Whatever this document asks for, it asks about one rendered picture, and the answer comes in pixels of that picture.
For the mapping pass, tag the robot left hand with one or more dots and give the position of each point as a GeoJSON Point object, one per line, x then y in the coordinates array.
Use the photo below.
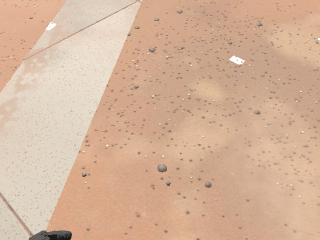
{"type": "Point", "coordinates": [52, 235]}

